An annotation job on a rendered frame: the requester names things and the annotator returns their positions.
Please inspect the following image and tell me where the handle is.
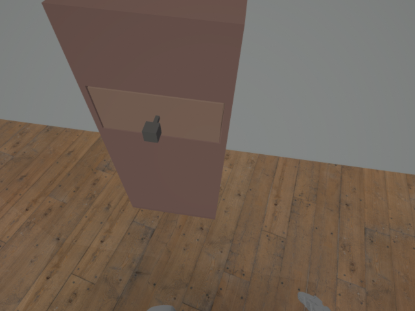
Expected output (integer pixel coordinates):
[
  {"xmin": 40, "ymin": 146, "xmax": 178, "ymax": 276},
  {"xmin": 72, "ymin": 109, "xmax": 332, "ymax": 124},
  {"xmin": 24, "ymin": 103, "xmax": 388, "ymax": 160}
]
[{"xmin": 142, "ymin": 115, "xmax": 161, "ymax": 143}]

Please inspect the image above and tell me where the robot right hand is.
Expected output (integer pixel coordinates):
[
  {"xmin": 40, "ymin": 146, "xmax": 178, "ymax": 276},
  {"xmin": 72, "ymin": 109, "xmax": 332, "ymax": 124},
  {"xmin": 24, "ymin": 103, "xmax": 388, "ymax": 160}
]
[{"xmin": 298, "ymin": 292, "xmax": 331, "ymax": 311}]

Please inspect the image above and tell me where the cabinet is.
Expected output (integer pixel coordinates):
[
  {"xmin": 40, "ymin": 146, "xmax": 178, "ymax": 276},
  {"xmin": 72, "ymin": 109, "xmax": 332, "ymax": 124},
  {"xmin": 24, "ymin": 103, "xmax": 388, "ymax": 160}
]
[{"xmin": 42, "ymin": 0, "xmax": 247, "ymax": 220}]

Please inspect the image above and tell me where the drawer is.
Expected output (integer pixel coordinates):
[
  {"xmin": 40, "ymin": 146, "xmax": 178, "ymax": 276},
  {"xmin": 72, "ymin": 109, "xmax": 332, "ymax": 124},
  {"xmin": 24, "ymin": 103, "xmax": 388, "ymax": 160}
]
[{"xmin": 88, "ymin": 86, "xmax": 225, "ymax": 143}]

